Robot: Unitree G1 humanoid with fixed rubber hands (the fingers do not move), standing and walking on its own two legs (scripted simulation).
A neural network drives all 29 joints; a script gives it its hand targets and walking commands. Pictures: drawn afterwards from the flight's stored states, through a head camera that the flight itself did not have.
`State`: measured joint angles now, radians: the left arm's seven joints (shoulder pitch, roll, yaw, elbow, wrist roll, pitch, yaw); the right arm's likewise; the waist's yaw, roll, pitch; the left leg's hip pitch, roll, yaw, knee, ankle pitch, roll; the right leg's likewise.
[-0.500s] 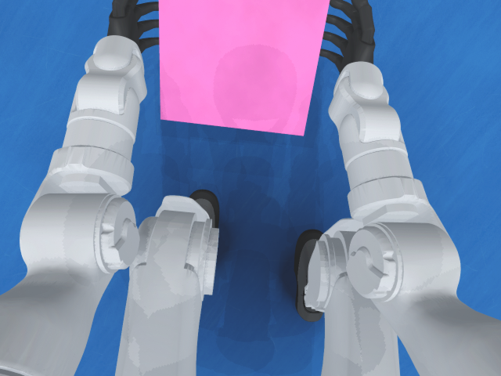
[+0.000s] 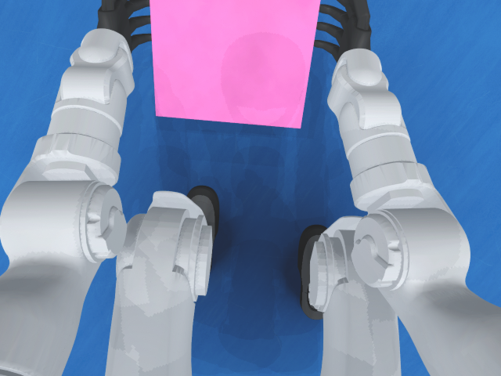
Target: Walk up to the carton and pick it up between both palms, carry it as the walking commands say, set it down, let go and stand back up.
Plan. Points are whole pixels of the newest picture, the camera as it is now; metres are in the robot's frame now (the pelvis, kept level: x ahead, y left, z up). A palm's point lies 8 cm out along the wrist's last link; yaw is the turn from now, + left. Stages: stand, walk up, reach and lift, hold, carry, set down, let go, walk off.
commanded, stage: set down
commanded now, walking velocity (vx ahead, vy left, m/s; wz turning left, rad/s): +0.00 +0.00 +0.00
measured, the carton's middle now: (236, 50) +0.52 +0.12 -0.26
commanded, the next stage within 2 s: none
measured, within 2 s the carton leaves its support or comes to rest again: rests again in 1.54 s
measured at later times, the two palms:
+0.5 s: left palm (117, 33) +0.50 +0.27 -0.17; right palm (351, 49) +0.53 -0.03 -0.17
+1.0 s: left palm (118, 28) +0.50 +0.27 -0.18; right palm (351, 44) +0.54 -0.03 -0.18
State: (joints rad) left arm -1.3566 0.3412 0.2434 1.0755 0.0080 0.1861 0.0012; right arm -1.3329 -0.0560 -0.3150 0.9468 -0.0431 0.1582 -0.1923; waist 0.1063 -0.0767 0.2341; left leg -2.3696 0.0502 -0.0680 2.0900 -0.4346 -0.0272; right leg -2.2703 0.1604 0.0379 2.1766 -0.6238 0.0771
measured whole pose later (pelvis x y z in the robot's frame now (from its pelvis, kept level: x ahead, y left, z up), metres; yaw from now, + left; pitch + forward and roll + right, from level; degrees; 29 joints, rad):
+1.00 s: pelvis +0.01 +0.00 +0.00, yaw +0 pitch +40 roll -2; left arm -1.39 0.35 0.33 1.11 0.07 0.14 -0.07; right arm -1.37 -0.06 -0.39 0.97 -0.13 0.12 -0.11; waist 0.11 -0.06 0.28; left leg -2.36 0.05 -0.06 2.12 -0.47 -0.02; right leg -2.25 0.16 0.04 2.20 -0.66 0.08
